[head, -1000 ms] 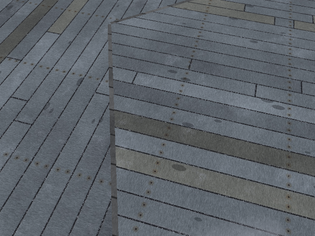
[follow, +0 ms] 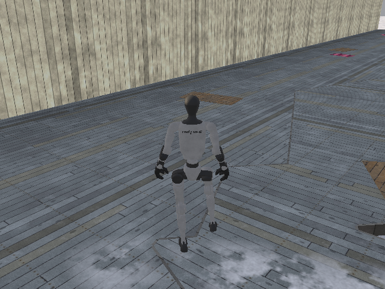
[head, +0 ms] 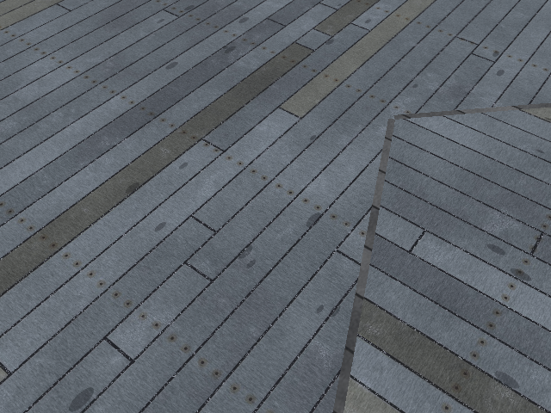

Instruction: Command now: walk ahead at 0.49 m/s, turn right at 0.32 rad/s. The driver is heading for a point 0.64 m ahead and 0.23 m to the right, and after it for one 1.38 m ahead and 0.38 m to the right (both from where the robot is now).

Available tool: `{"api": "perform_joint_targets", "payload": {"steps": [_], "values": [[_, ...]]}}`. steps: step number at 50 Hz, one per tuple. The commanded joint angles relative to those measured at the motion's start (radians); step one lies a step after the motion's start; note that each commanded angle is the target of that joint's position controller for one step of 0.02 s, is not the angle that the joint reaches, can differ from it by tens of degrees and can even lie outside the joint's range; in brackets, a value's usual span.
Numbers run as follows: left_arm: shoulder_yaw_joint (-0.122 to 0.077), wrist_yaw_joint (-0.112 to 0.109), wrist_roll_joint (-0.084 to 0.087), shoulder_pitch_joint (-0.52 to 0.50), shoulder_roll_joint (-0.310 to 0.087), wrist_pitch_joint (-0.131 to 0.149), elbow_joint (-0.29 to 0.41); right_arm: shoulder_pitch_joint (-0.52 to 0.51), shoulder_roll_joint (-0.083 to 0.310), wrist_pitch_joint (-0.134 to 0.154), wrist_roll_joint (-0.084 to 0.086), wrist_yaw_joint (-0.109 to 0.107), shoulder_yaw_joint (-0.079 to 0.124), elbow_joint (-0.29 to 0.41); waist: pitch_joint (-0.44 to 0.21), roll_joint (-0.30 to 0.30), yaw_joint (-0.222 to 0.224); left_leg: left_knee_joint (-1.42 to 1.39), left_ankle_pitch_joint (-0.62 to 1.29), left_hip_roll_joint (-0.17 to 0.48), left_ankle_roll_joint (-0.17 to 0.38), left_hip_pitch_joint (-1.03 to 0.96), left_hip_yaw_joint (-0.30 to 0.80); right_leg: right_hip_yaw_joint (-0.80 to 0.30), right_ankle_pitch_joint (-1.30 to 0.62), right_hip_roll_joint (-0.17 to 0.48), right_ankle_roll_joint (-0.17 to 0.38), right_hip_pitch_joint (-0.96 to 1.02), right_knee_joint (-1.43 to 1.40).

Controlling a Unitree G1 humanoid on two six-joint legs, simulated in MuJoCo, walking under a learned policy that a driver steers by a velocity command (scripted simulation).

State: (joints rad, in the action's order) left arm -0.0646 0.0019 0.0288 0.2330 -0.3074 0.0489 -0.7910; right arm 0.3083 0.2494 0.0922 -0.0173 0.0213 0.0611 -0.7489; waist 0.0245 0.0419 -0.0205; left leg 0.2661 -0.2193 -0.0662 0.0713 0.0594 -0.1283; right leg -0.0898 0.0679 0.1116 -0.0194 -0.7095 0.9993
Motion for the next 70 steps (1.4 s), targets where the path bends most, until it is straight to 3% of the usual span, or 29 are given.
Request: {"api": "perform_joint_targets", "payload": {"steps": [1, 7, 10, 12, 13, 14, 15, 16, 18, 19, 22, 27, 32, 35, 36, 37, 38, 40, 44, 52, 56, 58, 60, 61, 62, 63, 64, 67, 70], "values": [[-0.003, 0.014, -0.006, -0.029, -0.03, 0.013, 0.059, -0.071, 0.135, 0.024, 0.002, -0.015, 0.033, 0.057, 0.047, -0.088, 0.007, -0.156, 0.339, 0.253, 0.095, 0.075, 0.038, 0.012, -0.178, -0.005, 0.005, 0.043, -0.18], [0.013, 0.057, -0.008, -0.195, -0.012, 0.018, 0.151, 0.016, 0.18, -0.015, 0.025, -0.033, 0.049, -0.005, 0.091, -0.063, -0.05, -0.092, 0.508, 0.33, 0.077, -0.157, -0.022, 0.096, -0.112, -0.031, 0.061, -0.036, -0.372], [-0.007, 0.068, -0.007, -0.156, -0.052, 0.009, 0.179, -0.002, 0.223, -0.043, 0.029, -0.049, 0.06, -0.002, 0.007, -0.12, 0.002, 0.093, 0.968, 0.334, 0.049, -0.223, -0.059, 0.186, 0.049, -0.116, 0.115, 0.095, -0.373], [-0.05, 0.056, -0.004, 0.057, -0.132, 0.001, 0.147, -0.028, 0.238, -0.057, 0.033, -0.058, 0.059, 0.006, -0.12, -0.13, 0.128, 0.413, 1.068, 0.302, 0.016, -0.138, -0.08, 0.201, 0.075, -0.187, 0.177, 0.407, -0.415], [-0.079, 0.037, -0.004, 0.212, -0.2, -0.01, 0.119, -0.03, 0.215, -0.047, 0.027, -0.061, 0.046, 0.019, -0.211, -0.054, 0.205, 0.699, 0.793, 0.254, -0.023, 0.079, -0.08, 0.048, 0.043, -0.116, 0.232, 0.711, -0.468], [-0.094, 0.03, 0.002, 0.204, -0.292, -0.004, 0.121, 0.09, 0.057, -0.02, -0.005, -0.037, -0.004, 0.065, -0.295, 0.215, 0.076, 1.081, -0.276, 0.032, -0.093, 0.562, 0.002, -0.515, 0.185, 0.155, 0.433, 1.077, -0.516], [-0.071, 0.03, -0.005, 0.23, -0.213, 0.009, 0.144, -0.001, 0.125, 0.023, 0.023, -0.018, 0.0, 0.071, -0.417, 0.103, 0.147, 1.192, -0.371, 0.005, -0.075, 0.679, 0.236, -0.752, 0.272, 0.21, 0.468, 1.148, -0.658], [-0.058, 0.029, -0.015, 0.19, -0.167, 0.017, 0.144, -0.105, 0.175, 0.045, 0.06, -0.007, 0.013, 0.108, -0.274, 0.048, 0.158, 1.155, -0.277, 0.061, -0.05, 0.748, 0.258, -0.605, 0.221, 0.186, 0.407, 1.054, -0.696], [-0.042, 0.028, -0.008, 0.058, -0.116, 0.021, 0.165, -0.136, 0.167, 0.058, 0.027, -0.016, 0.011, 0.112, -0.102, -0.082, 0.066, 0.962, -0.159, 0.135, -0.05, 0.676, 0.234, -0.401, 0.022, 0.106, 0.347, 0.765, -0.714], [-0.034, 0.022, -0.021, 0.023, -0.097, 0.022, 0.182, -0.116, 0.174, 0.048, 0.015, -0.017, 0.017, 0.109, -0.084, -0.055, 0.032, 0.924, -0.129, 0.154, -0.061, 0.606, 0.239, -0.35, -0.065, 0.08, 0.344, 0.674, -0.736], [-0.037, 0.009, -0.018, 0.002, -0.113, 0.024, 0.183, -0.086, 0.146, 0.014, 0.001, -0.02, 0.012, 0.102, -0.051, -0.031, -0.002, 0.795, -0.087, 0.163, -0.118, 0.545, 0.201, -0.255, -0.188, 0.041, 0.342, 0.52, -0.773], [-0.048, -0.017, -0.007, 0.061, -0.152, 0.006, 0.154, -0.273, 0.091, 0.008, 0.004, -0.018, -0.015, 0.144, -0.022, 0.024, 0.07, 0.401, 0.246, 0.095, -0.16, 0.44, 0.163, -0.144, -0.077, -0.059, 0.256, 0.402, -0.749], [-0.048, -0.02, 0.001, 0.119, -0.142, -0.008, 0.13, -0.332, 0.146, 0.027, 0.026, -0.002, 0.007, 0.162, -0.038, 0.061, 0.085, 0.242, 0.237, 0.063, -0.129, 0.389, 0.216, -0.29, 0.065, -0.003, 0.218, 0.523, -0.644], [-0.041, -0.02, -0.007, 0.086, -0.112, -0.013, 0.142, -0.186, 0.185, 0.042, 0.026, -0.005, 0.036, 0.126, -0.076, 0.088, -0.005, 0.179, 0.161, 0.07, -0.062, 0.197, 0.198, -0.319, 0.023, -0.024, 0.17, 0.528, -0.498], [-0.02, -0.015, -0.016, 0.087, -0.053, -0.009, 0.155, -0.06, 0.228, 0.048, 0.008, -0.013, 0.052, 0.115, -0.188, 0.023, -0.063, 0.191, 0.113, 0.193, -0.003, -0.022, 0.305, -0.256, 0.077, -0.079, 0.134, 0.449, -0.273], [0.002, -0.015, 0.002, 0.209, 0.014, -0.002, 0.181, 0.053, 0.317, 0.037, -0.013, -0.015, 0.074, 0.09, -0.334, -0.26, -0.034, 0.123, -0.102, 0.428, 0.156, -0.371, 0.723, -0.104, 0.407, -0.225, 0.057, 0.125, 0.068], [-0.004, -0.018, 0.014, 0.231, -0.06, 0.001, 0.178, 0.07, 0.264, 0.029, 0.012, -0.006, 0.066, 0.078, -0.321, -0.332, -0.037, 0.036, -0.366, 0.496, 0.189, -0.389, 0.966, -0.095, 0.523, -0.169, 0.038, -0.051, 0.249], [-0.029, -0.02, 0.001, 0.081, -0.143, -0.01, 0.185, -0.026, 0.166, 0.015, 0.013, -0.012, 0.036, 0.098, -0.107, -0.146, -0.054, 0.015, -0.283, 0.413, 0.112, -0.164, 0.683, -0.058, 0.358, -0.091, 0.024, -0.082, 0.317], [-0.027, -0.004, 0.002, 0.045, -0.078, -0.023, 0.204, -0.081, 0.118, 0.017, 0.008, -0.019, 0.021, 0.066, -0.014, -0.171, -0.005, -0.066, 0.025, 0.308, 0.095, 0.051, 0.372, -0.022, 0.241, -0.015, 0.02, 0.02, 0.192], [0.011, 0.019, -0.016, -0.129, 0.002, -0.004, 0.251, -0.025, 0.186, 0.01, 0.03, -0.012, 0.033, -0.022, 0.025, -0.098, -0.035, -0.119, 0.258, 0.289, 0.125, 0.037, 0.16, 0.041, -0.013, -0.021, 0.016, 0.052, -0.231], [0.011, 0.04, -0.009, -0.246, -0.014, 0.021, 0.282, 0.049, 0.231, -0.011, 0.052, -0.008, 0.038, -0.064, 0.054, -0.108, -0.061, -0.086, 0.3, 0.318, 0.116, -0.014, 0.192, 0.087, -0.01, -0.055, 0.027, 0.126, -0.406], [-0.003, 0.043, -0.007, -0.222, -0.049, 0.029, 0.279, 0.057, 0.249, -0.023, 0.056, -0.011, 0.043, -0.08, 0.035, -0.131, -0.026, -0.026, 0.376, 0.337, 0.097, -0.057, 0.214, 0.086, 0.039, -0.077, 0.049, 0.201, -0.471], [-0.042, 0.03, -0.018, -0.017, -0.117, 0.031, 0.218, 0.045, 0.235, -0.028, 0.057, -0.016, 0.034, -0.086, -0.098, -0.123, 0.097, 0.217, 0.58, 0.272, 0.048, 0.008, 0.159, 0.116, 0.0, -0.117, 0.098, 0.542, -0.539], [-0.064, 0.015, -0.035, 0.155, -0.181, 0.026, 0.187, 0.035, 0.177, -0.022, 0.035, -0.016, 0.01, -0.064, -0.241, -0.074, 0.173, 0.479, 0.37, 0.221, 0.004, 0.195, 0.127, -0.014, -0.034, 0.026, 0.151, 0.841, -0.485], [-0.077, 0.005, -0.052, 0.206, -0.27, 0.017, 0.182, 0.14, 0.051, -0.008, 0.025, -0.013, -0.029, -0.032, -0.39, 0.199, 0.12, 0.841, -0.268, 0.065, -0.066, 0.559, 0.105, -0.456, 0.093, 0.309, 0.292, 1.142, -0.552], [-0.057, 0.007, -0.05, 0.216, -0.185, 0.017, 0.183, 0.109, 0.144, 0.003, 0.051, -0.013, -0.006, -0.05, -0.417, 0.15, 0.158, 0.987, -0.37, 0.076, -0.067, 0.643, 0.247, -0.581, 0.195, 0.315, 0.308, 1.092, -0.639], [-0.039, 0.008, -0.038, 0.163, -0.137, 0.02, 0.171, 0.039, 0.191, 0.003, 0.071, -0.011, 0.012, -0.024, -0.254, 0.128, 0.143, 1.024, -0.302, 0.119, -0.061, 0.719, 0.239, -0.423, 0.186, 0.28, 0.272, 0.986, -0.659], [-0.015, 0.016, -0.036, 0.013, -0.047, 0.039, 0.155, -0.004, 0.159, -0.021, 0.047, -0.017, 0.018, -0.022, -0.076, 0.088, 0.048, 0.927, -0.11, 0.203, -0.069, 0.617, 0.223, -0.153, 0.055, 0.171, 0.222, 0.672, -0.768], [-0.025, 0.012, -0.039, -0.033, -0.05, 0.065, 0.126, 0.004, 0.1, -0.058, 0.049, -0.018, 0.011, -0.019, -0.023, 0.052, 0.004, 0.878, -0.044, 0.211, -0.089, 0.573, 0.225, -0.03, -0.046, 0.172, 0.23, 0.566, -0.853]]}}
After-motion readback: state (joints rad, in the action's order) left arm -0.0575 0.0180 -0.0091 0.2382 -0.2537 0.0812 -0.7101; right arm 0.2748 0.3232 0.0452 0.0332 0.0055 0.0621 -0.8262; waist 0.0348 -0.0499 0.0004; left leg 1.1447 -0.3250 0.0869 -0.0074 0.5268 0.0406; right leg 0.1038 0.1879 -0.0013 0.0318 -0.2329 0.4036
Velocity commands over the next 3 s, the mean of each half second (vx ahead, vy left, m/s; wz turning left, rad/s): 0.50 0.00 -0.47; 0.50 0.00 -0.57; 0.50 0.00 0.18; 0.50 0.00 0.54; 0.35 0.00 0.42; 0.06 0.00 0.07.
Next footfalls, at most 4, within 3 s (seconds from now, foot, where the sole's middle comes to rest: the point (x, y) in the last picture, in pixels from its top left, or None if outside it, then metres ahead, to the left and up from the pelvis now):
0.26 right None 0.31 -0.13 -0.78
0.72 left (281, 358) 0.63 -0.01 -0.78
1.22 right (422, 329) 0.71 -0.38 -0.78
1.72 left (358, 222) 1.07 -0.26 -0.78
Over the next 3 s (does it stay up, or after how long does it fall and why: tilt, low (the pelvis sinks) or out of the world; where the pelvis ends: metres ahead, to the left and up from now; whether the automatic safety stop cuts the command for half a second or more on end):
stays up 1.31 -0.37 -0.01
